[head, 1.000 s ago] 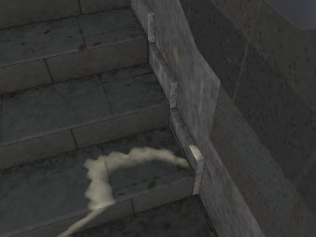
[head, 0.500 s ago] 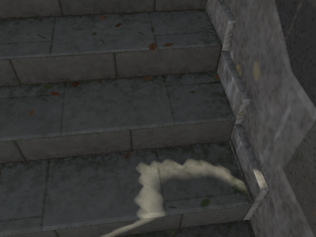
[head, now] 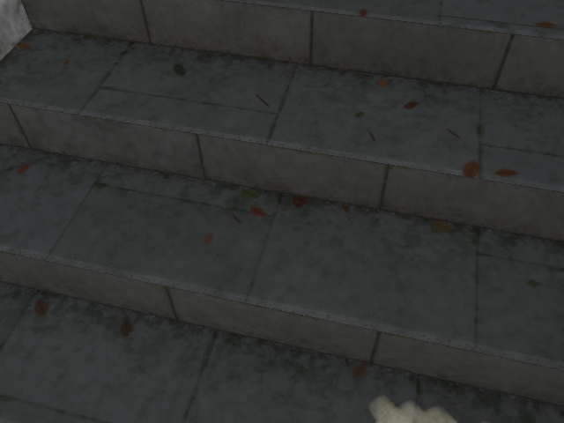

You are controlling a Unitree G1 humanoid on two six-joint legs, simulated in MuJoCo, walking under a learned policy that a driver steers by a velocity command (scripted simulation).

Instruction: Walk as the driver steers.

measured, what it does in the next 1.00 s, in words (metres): climbs, turning right: left foot, then right foot 0.15 m higher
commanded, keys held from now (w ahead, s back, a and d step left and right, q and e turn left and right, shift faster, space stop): w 0.20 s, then w+e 0.80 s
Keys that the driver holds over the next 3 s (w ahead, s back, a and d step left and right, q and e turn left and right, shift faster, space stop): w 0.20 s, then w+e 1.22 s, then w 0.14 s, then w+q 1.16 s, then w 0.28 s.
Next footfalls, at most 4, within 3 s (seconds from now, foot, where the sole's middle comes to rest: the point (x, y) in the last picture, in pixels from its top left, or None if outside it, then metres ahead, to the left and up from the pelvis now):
0.26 left None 0.22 0.21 -0.78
0.66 right None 0.42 0.05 -0.63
1.12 left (249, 247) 0.77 0.12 -0.48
1.66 right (444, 140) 0.95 -0.31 -0.33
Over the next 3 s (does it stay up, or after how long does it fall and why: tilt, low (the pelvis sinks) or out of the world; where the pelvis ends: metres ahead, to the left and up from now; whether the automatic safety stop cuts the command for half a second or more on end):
stays up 1.53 -0.37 0.72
